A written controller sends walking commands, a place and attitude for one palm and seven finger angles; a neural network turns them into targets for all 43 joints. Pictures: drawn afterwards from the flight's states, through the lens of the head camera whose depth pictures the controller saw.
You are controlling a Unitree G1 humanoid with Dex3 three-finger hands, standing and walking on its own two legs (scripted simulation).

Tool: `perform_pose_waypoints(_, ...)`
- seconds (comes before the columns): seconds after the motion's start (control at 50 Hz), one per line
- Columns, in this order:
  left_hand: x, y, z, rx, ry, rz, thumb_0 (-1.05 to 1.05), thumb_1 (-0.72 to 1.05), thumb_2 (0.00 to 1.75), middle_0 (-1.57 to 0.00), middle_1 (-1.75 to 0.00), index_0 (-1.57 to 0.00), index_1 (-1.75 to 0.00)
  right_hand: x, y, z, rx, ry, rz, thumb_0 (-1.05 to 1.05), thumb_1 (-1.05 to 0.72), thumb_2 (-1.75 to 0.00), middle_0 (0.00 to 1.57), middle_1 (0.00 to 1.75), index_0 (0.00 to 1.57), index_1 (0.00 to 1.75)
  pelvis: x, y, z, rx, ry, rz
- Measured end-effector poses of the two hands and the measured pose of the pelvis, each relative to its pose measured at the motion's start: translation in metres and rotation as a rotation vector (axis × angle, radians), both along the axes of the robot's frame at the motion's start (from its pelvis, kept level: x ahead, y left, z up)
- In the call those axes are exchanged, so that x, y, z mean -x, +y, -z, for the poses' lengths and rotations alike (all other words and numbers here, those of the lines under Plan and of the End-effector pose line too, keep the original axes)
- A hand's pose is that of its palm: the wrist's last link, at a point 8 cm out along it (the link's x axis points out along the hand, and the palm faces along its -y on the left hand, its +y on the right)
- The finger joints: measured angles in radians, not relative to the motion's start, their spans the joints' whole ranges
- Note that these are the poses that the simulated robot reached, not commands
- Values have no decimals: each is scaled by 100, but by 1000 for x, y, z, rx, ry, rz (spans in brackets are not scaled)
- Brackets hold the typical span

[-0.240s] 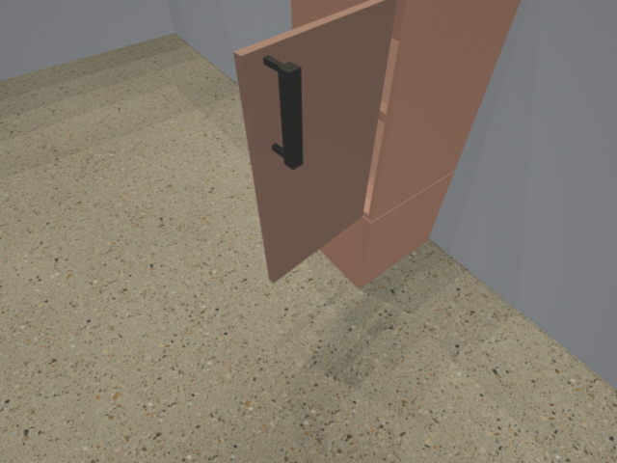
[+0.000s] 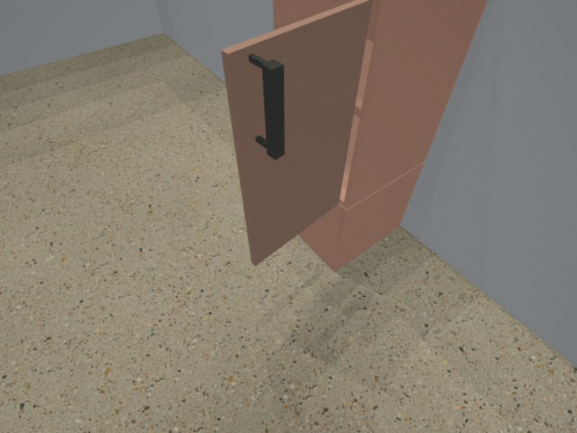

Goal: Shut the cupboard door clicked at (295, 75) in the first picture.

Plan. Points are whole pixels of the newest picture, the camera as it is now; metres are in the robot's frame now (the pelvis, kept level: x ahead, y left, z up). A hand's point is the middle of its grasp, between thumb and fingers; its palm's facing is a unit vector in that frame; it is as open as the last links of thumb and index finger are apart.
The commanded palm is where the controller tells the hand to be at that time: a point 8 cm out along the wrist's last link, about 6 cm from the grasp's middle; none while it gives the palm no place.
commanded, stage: stand and wait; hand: left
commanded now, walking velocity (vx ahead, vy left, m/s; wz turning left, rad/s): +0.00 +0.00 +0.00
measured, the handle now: (266, 109) +0.59 +0.07 +0.14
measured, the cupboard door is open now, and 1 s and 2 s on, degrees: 96 96 96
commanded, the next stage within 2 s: look at it before walking up in 0.04 s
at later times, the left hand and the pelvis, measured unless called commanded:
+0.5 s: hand out of the picture +0.07 +0.25 -0.16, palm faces -0.03 -0.94 -0.33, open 7.4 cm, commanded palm none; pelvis -0.01 +0.01 +0.00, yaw +0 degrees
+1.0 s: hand out of the picture +0.06 +0.21 -0.18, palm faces -0.11 -0.95 -0.28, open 7.4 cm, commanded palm none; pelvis -0.01 +0.00 -0.02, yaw -7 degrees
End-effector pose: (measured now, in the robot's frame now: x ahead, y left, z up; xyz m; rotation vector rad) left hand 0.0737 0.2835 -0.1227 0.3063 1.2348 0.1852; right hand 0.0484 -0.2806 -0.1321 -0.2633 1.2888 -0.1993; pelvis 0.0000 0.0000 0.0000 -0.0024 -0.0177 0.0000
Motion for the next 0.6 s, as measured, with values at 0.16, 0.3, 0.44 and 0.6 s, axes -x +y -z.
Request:
perform_pose_waypoints(0.16, 3, 2, 0, 2, 1, 0, 1, 91, 89, -21, -30, -20, -30, 1, 2, -1, 0, -4, -2, 1, -91, -90, 20, 30, 20, 30, 2, 2, 0, 0, -2, 0)
perform_pose_waypoints(0.3, 6, 5, 0, 0, 6, 0, 1, 91, 89, -21, -30, -20, -30, 2, 4, -1, -1, -4, -4, 1, -91, -90, 20, 30, 20, 30, 4, 4, 0, -1, -2, 0)
perform_pose_waypoints(0.44, 9, 7, 1, 0, 13, 0, 1, 91, 89, -21, -30, -20, -30, 3, 5, -1, 1, -1, -4, 1, -91, -90, 20, 30, 20, 30, 5, 5, 0, -1, -1, 1)
perform_pose_waypoints(0.6, 9, 8, 1, 1, 17, 1, 1, 91, 89, -21, -30, -20, -30, 3, 5, -1, 4, 6, -5, 1, -91, -90, 20, 30, 20, 30, 5, 6, 0, -1, 1, 0)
